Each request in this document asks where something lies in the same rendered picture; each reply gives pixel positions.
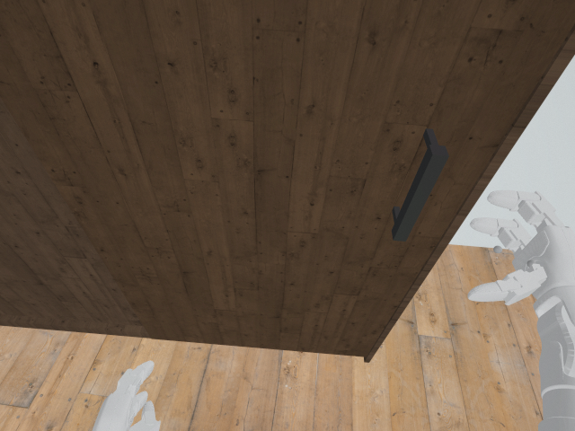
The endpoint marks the right robot hand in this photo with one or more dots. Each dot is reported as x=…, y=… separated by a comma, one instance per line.
x=552, y=249

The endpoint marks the wardrobe door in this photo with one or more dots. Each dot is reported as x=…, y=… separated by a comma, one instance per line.
x=48, y=266
x=235, y=163

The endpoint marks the handle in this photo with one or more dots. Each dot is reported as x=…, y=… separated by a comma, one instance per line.
x=431, y=166

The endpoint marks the left robot hand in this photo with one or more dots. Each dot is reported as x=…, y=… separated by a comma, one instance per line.
x=119, y=408

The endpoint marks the right robot forearm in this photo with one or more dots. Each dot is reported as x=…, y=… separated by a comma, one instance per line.
x=555, y=310

